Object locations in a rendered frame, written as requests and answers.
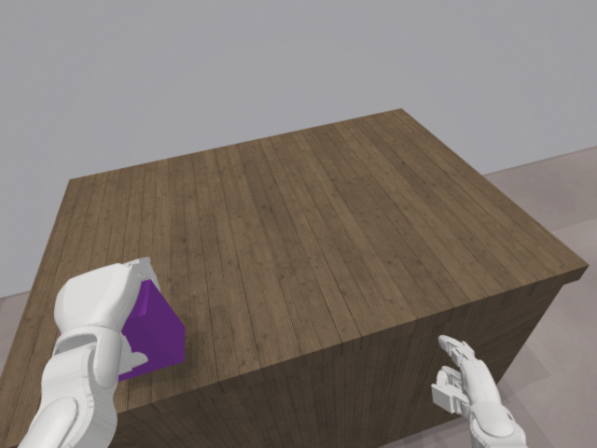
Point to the table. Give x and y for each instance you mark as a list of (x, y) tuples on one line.
[(314, 272)]

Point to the robot right hand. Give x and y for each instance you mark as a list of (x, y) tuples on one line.
[(456, 391)]

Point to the sponge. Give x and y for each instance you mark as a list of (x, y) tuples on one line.
[(153, 328)]

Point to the right robot forearm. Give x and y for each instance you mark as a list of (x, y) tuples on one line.
[(491, 425)]

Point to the robot left hand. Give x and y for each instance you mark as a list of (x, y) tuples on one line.
[(104, 298)]

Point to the left robot forearm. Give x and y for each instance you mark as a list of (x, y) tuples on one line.
[(77, 389)]

